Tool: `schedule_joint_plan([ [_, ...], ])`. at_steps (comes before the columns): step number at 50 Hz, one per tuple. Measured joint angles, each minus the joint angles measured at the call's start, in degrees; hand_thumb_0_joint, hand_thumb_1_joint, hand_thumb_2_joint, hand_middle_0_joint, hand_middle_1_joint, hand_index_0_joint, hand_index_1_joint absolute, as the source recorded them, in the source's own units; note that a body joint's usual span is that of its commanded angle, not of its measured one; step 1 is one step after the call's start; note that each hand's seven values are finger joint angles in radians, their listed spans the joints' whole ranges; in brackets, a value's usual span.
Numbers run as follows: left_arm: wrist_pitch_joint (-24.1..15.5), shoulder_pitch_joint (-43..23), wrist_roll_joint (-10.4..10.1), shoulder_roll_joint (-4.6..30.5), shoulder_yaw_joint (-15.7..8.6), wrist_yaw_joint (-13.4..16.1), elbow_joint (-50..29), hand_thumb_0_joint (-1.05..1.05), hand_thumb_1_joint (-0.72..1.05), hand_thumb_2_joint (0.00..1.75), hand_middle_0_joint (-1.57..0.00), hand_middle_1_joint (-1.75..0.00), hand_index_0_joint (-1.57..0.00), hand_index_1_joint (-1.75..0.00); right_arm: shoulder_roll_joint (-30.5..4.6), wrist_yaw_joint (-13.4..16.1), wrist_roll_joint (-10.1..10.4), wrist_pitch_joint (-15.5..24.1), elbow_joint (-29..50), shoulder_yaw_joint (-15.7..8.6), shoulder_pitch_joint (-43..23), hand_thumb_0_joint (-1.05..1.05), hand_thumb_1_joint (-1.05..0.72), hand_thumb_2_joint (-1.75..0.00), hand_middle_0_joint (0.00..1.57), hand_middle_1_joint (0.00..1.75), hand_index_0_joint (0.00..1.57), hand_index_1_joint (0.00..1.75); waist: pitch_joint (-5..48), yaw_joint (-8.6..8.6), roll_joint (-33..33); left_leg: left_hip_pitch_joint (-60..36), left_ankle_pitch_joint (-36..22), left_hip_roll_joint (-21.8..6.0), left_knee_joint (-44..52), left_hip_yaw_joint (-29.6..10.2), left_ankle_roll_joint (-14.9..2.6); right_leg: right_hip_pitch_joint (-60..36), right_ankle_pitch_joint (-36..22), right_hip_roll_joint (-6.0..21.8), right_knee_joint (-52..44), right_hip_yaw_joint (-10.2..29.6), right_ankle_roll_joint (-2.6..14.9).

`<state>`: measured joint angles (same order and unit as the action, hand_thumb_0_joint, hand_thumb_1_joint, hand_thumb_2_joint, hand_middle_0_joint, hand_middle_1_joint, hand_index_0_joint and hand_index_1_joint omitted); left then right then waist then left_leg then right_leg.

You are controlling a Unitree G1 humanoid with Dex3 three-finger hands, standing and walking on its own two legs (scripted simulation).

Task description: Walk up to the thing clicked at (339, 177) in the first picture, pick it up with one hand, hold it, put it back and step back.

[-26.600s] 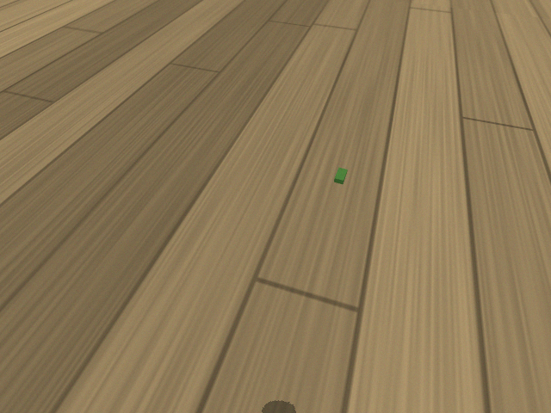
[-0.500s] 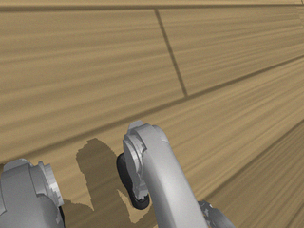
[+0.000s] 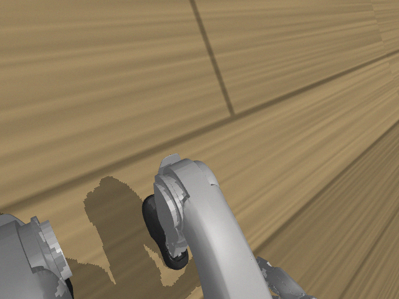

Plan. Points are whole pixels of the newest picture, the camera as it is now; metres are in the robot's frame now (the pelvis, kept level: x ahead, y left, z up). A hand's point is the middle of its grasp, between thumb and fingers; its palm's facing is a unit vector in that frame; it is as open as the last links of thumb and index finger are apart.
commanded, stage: rest palm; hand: left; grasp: from above
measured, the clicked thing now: out of the picture +0.50 +0.32 -0.30
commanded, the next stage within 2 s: close in 0.76 s
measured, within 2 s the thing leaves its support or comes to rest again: neither
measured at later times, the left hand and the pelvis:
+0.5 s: hand out of the picture +0.47 +0.31 -0.26, palm faces -0.46 -0.12 -0.88, open 10.3 cm; pelvis +0.00 +0.00 +0.00, yaw -1 degrees
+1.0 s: hand out of the picture +0.47 +0.31 -0.26, palm faces -0.47 -0.12 -0.88, open 9.6 cm; pelvis -0.01 +0.00 +0.00, yaw -1 degrees
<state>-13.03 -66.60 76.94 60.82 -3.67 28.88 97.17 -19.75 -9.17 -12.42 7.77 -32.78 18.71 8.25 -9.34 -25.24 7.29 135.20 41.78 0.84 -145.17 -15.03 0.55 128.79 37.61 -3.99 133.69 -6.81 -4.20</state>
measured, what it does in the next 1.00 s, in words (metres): stands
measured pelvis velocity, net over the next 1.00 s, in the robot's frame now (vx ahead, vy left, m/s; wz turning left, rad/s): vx -0.01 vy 0.00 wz -0.02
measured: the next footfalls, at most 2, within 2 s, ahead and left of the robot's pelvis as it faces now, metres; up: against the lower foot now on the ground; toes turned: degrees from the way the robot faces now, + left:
none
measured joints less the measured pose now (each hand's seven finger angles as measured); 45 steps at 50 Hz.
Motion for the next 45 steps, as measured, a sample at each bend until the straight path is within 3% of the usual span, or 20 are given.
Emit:
schedule_joint_plan([
  [16,-1.2,0.1,0.1,0.4,2.2,2.3,1.6,0.0,0.04,0.53,-0.54,-0.56,-0.55,-0.55,0.0,-1.3,-0.8,0.8,-0.1,1.1,-1.7,0.0,-0.92,-0.9,0.2,0.3,0.2,0.3,-0.6,0.34,1.2,-0.8,0.4,0.0,-0.4,-0.6,-0.06,-1.1,0.1,0.1,-0.1,-0.6,-0.42],
  [30,-0.4,0.2,-0.5,1.3,1.6,5.0,3.6,0.0,0.1,0.48,-0.57,-0.55,-0.59,-0.53,-0.2,-1.7,-1.3,2.4,0.2,2.7,-1.3,0.0,-0.92,-0.9,0.2,0.3,0.2,0.3,-2.2,-0.74,1.7,-0.8,-0.1,-0.5,-0.4,-0.8,-0.3,-1.1,-0.9,-0.3,-0.6,-0.8,-0.77],
  [45,0.5,0.4,-2.1,2.0,1.1,3.7,2.8,0.0,0.13,0.45,-0.6,-0.53,-0.61,-0.5,-1.1,-1.9,-1.0,2.8,0.1,2.9,-1.1,0.0,-0.92,-0.9,0.2,0.3,0.2,0.3,-2.6,-0.9,1.6,-1.2,0.0,-0.6,0.0,-1.2,-0.09,-1.4,-1.1,-0.2,-1.2,-1.2,-0.67],
])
